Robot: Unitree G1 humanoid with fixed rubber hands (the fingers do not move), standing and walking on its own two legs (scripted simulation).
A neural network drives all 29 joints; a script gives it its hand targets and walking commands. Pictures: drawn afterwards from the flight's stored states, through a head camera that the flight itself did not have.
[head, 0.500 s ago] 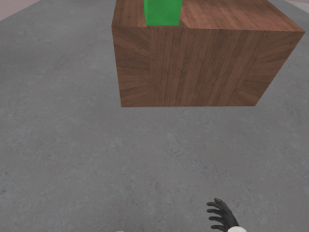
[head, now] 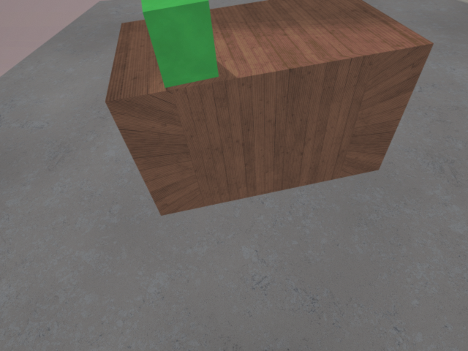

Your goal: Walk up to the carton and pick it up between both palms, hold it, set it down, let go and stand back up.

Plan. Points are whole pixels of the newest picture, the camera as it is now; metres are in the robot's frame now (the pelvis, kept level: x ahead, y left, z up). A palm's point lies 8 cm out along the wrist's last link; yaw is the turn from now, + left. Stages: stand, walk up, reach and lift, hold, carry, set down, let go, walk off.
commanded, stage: walk up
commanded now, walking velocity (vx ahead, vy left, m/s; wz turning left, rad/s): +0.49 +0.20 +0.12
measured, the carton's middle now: (180, 36) +1.11 +0.12 +0.08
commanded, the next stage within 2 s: none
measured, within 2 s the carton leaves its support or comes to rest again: neither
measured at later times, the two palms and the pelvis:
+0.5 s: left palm out of the picture +0.14 +0.31 -0.15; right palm (286, 239) +0.38 -0.13 -0.11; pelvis +0.23 +0.09 +0.00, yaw +1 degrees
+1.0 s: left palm (139, 169) +0.66 +0.26 -0.12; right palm (291, 254) +0.35 -0.14 -0.15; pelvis +0.47 +0.05 -0.01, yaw +1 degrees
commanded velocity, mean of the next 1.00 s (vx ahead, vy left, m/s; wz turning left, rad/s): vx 0.49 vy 0.03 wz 0.04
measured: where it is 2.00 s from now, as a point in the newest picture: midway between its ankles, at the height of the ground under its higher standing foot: (213, 251)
